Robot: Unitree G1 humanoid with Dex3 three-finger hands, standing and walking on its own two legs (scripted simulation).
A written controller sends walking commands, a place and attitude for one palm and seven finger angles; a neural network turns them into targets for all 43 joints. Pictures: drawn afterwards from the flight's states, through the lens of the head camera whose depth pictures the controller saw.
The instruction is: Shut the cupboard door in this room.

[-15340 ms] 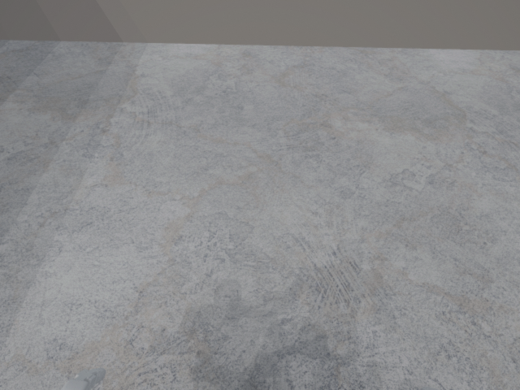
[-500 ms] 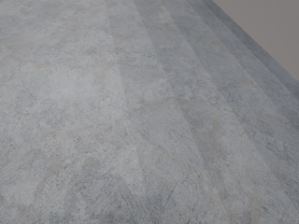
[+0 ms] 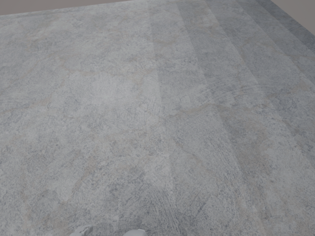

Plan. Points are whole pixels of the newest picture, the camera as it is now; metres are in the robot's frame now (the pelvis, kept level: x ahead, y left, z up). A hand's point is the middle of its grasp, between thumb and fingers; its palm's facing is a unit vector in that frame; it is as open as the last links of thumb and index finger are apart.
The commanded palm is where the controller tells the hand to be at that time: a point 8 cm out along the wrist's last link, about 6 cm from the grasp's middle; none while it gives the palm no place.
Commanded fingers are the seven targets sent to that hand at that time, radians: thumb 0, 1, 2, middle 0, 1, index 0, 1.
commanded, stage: turn or walk to find it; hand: left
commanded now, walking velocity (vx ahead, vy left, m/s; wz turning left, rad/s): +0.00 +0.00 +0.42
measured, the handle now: out of the picture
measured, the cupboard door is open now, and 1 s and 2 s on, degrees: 79 79 79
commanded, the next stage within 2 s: none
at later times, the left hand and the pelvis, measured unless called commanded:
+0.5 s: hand out of the picture -0.07 +0.24 -0.18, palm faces +0.28 -0.93 -0.23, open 7.4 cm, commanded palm none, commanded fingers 0.00 0.90 0.90 -0.20 -0.30 -0.20 -0.30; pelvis -0.04 +0.03 +0.00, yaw +12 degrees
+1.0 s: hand out of the picture -0.02 +0.21 -0.14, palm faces +0.37 -0.88 -0.28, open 7.4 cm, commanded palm none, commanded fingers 0.00 0.90 0.90 -0.20 -0.30 -0.20 -0.30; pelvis -0.06 -0.02 +0.00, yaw +24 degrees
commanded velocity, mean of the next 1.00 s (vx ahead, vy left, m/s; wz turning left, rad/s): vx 0.00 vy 0.00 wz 0.42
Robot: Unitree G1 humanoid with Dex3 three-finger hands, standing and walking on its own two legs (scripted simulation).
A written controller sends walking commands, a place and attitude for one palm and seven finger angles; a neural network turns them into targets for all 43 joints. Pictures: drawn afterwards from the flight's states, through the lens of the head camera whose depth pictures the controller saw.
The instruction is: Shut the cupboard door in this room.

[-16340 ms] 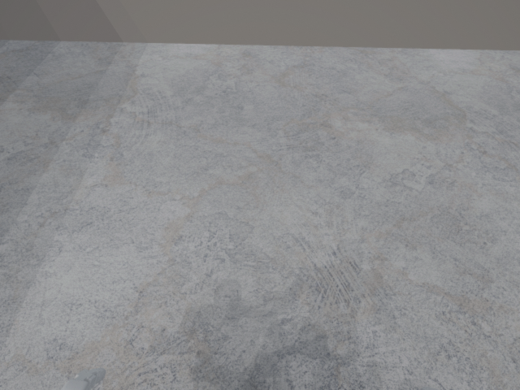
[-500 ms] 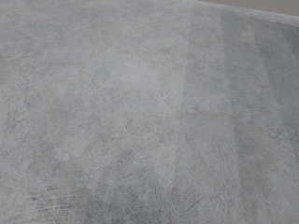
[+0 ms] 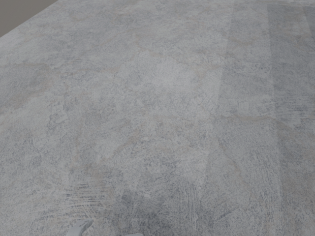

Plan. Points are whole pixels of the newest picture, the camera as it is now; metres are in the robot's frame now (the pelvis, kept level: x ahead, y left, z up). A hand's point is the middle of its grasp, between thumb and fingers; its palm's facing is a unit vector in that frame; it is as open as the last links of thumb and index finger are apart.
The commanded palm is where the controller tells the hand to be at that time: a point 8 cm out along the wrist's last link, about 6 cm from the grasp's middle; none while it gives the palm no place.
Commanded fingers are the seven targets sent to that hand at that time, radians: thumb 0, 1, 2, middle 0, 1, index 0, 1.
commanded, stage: turn or walk to find it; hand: left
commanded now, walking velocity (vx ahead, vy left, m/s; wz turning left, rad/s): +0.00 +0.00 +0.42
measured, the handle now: out of the picture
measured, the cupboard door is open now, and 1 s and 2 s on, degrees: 79 79 79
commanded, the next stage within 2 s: none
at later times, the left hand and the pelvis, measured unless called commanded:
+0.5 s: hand out of the picture -0.07 +0.21 -0.17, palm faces +0.30 -0.92 -0.23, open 7.4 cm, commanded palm none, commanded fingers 0.00 0.90 0.90 -0.20 -0.30 -0.20 -0.30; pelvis -0.04 +0.01 +0.00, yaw +14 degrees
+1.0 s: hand out of the picture -0.02 +0.22 -0.14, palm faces +0.40 -0.87 -0.27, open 7.4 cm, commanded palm none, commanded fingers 0.00 0.90 0.90 -0.20 -0.30 -0.20 -0.30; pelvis -0.05 -0.01 +0.00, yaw +25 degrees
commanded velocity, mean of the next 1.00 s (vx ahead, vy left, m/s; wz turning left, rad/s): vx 0.00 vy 0.00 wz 0.42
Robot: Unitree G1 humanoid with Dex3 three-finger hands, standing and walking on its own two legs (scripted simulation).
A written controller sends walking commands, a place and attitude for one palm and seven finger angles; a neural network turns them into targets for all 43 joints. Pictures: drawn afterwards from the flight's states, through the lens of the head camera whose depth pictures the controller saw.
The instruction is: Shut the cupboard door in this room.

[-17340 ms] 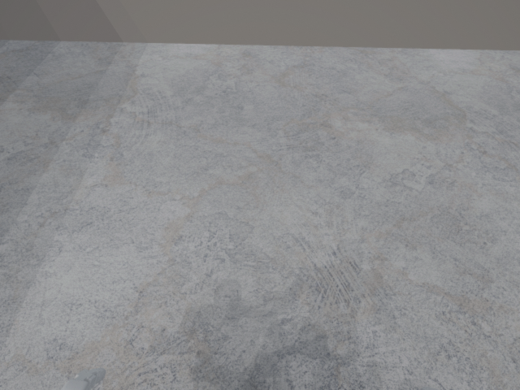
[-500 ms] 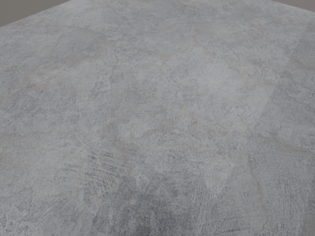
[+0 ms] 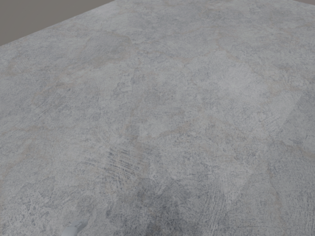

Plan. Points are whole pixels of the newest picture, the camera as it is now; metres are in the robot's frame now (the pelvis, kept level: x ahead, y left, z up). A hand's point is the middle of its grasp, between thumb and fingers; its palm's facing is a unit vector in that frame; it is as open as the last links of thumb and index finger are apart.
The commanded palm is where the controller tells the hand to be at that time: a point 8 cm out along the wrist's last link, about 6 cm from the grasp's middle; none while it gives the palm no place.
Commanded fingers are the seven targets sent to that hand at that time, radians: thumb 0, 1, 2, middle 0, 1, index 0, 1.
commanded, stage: turn or walk to find it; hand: left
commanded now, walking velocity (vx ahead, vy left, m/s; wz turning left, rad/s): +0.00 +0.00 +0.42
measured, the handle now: out of the picture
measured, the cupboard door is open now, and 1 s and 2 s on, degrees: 79 79 79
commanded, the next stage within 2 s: none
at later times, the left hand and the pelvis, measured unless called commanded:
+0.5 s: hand out of the picture -0.07 +0.20 -0.17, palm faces +0.31 -0.92 -0.24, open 7.4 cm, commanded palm none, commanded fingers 0.00 0.90 0.90 -0.20 -0.30 -0.20 -0.30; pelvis -0.04 +0.00 +0.00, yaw +15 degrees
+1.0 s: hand out of the picture -0.06 +0.21 -0.15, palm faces +0.42 -0.87 -0.27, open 7.4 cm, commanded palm none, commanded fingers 0.00 0.90 0.90 -0.20 -0.30 -0.20 -0.30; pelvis -0.07 -0.02 +0.00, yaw +25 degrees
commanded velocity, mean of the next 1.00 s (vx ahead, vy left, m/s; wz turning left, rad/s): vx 0.00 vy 0.00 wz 0.42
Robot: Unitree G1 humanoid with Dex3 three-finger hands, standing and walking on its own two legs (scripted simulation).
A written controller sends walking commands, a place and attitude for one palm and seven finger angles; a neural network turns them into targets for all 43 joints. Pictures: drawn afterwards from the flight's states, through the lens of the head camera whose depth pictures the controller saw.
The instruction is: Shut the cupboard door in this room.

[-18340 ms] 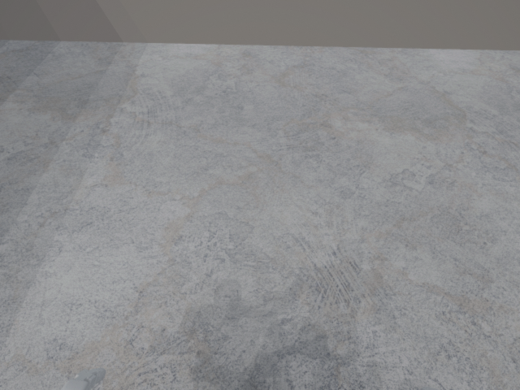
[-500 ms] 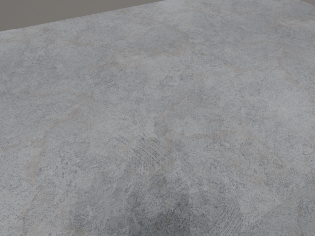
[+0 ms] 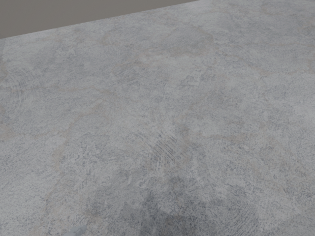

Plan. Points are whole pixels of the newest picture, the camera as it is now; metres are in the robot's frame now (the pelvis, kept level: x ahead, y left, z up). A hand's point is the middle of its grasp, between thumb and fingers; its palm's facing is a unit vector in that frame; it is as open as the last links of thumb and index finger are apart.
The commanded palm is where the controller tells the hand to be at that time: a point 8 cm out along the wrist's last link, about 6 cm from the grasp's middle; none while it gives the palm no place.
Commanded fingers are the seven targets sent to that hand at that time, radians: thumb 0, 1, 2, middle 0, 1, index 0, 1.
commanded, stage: turn or walk to find it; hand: left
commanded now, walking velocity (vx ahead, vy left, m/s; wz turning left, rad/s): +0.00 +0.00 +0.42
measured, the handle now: out of the picture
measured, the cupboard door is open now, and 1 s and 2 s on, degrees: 79 79 79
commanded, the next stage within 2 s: stand and wait in 1.10 s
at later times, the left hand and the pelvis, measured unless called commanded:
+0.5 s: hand out of the picture -0.06 +0.23 -0.18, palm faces +0.29 -0.93 -0.23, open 7.4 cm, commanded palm none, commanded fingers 0.00 0.90 0.90 -0.20 -0.30 -0.20 -0.30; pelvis -0.04 +0.02 -0.01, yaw +14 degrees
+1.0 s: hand out of the picture -0.02 +0.22 -0.14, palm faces +0.41 -0.87 -0.28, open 7.4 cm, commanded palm none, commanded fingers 0.00 0.90 0.90 -0.20 -0.30 -0.20 -0.30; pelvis -0.04 -0.01 +0.00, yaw +26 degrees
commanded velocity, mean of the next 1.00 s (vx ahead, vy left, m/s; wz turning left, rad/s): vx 0.00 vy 0.00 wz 0.42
